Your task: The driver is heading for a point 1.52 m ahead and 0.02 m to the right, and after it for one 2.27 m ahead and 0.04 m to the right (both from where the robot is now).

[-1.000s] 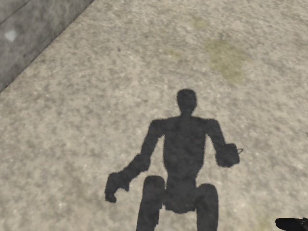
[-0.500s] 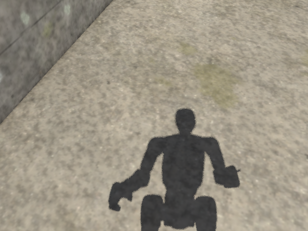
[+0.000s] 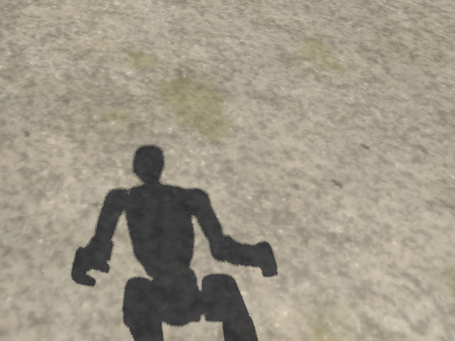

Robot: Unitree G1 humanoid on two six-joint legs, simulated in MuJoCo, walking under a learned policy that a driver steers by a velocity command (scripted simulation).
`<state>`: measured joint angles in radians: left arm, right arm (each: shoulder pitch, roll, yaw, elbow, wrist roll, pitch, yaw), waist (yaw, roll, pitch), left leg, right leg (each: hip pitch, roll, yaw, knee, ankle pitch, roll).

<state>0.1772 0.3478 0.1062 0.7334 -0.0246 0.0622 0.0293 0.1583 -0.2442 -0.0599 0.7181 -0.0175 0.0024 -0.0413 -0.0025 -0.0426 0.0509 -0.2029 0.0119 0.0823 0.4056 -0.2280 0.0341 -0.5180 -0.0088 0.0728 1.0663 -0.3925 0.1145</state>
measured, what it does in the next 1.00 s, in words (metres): walks ahead, turning right: right foot, then left foot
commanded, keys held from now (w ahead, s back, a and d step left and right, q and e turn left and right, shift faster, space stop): e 0.26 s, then w+e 0.02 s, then w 0.72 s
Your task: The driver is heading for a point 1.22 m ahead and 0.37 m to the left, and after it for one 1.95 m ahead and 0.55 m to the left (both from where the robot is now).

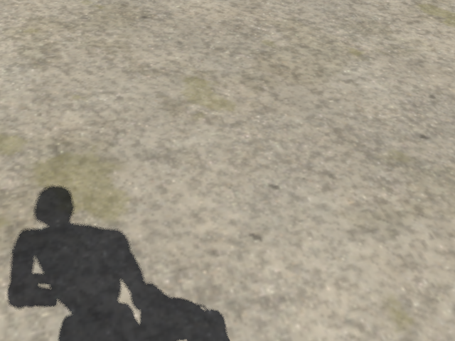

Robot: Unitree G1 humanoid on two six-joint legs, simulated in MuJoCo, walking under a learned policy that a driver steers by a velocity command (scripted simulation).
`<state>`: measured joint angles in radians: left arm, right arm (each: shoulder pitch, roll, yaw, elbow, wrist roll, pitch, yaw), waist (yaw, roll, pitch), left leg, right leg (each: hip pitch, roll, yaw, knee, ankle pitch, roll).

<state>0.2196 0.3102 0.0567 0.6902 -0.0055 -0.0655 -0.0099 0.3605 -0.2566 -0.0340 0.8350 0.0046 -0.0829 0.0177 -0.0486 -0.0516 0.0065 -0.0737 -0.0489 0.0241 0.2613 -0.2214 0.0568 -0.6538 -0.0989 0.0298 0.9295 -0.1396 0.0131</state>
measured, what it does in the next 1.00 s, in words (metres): walks ahead, turning left: right foot, then left foot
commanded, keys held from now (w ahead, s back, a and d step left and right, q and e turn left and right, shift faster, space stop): w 0.30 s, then w+q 0.70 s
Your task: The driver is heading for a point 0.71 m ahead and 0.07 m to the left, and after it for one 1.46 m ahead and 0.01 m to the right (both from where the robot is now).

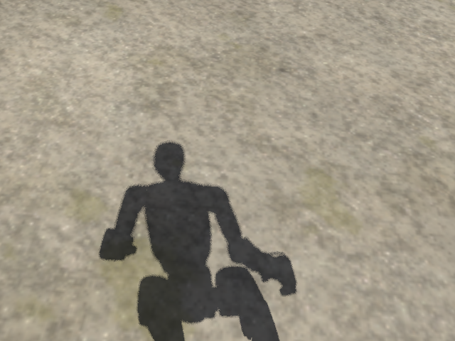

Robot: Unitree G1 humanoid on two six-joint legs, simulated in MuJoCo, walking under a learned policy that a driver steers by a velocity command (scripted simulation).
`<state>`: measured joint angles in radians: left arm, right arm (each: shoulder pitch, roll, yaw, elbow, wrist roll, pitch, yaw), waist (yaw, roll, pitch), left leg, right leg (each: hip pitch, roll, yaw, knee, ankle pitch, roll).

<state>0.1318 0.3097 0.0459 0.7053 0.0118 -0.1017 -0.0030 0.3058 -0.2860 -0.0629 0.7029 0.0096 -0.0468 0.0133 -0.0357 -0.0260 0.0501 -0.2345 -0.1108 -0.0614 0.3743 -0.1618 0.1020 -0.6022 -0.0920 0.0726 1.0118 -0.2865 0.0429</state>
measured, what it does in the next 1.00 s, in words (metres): walks ahead, turning left: right foot, then left foot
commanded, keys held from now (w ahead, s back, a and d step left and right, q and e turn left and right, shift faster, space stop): w+q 0.66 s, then w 0.06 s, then no key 0.06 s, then e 0.22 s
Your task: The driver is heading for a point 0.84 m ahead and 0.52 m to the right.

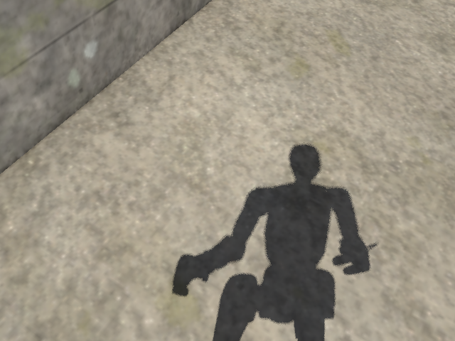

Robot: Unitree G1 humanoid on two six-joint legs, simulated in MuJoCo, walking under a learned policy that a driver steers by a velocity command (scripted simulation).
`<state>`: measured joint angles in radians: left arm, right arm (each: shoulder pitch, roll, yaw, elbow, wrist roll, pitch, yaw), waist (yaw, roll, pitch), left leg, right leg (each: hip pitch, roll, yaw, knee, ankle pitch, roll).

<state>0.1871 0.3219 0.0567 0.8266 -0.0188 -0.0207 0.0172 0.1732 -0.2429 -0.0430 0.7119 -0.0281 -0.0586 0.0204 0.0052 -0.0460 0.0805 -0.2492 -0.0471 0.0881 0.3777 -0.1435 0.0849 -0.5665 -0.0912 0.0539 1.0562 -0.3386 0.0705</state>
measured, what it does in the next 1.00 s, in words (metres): walks ahead, turning right: right foot, then left foot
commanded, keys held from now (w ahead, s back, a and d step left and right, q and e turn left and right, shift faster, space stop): e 0.50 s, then w+e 0.50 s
